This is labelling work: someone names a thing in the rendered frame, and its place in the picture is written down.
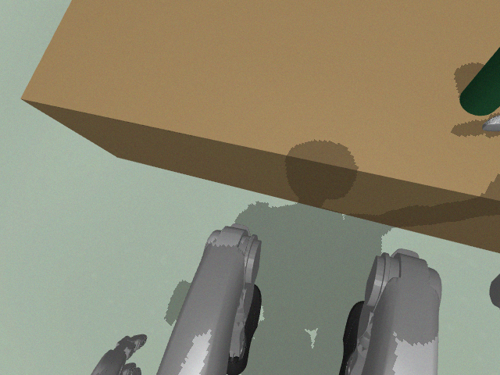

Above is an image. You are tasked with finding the right robot hand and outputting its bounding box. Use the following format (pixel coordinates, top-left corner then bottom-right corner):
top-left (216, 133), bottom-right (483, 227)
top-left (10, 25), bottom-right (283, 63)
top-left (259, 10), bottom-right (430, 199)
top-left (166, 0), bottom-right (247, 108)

top-left (482, 115), bottom-right (500, 131)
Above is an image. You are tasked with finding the can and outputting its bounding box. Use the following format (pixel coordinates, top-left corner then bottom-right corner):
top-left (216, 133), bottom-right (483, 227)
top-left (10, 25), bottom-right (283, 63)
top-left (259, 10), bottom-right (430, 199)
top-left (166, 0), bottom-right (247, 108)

top-left (459, 48), bottom-right (500, 116)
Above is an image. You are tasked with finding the left robot hand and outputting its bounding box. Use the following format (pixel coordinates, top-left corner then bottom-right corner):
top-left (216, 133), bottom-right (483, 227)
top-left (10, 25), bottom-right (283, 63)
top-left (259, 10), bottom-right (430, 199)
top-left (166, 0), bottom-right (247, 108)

top-left (91, 334), bottom-right (147, 375)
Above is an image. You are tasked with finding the left robot foot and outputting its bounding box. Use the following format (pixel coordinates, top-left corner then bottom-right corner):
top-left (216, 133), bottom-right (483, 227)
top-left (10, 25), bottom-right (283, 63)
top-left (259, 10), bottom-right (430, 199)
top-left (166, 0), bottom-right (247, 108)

top-left (227, 284), bottom-right (262, 375)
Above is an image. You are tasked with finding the right robot foot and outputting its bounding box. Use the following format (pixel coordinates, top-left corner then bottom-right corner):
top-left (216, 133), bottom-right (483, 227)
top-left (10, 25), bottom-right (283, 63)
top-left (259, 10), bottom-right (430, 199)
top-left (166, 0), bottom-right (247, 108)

top-left (339, 301), bottom-right (365, 375)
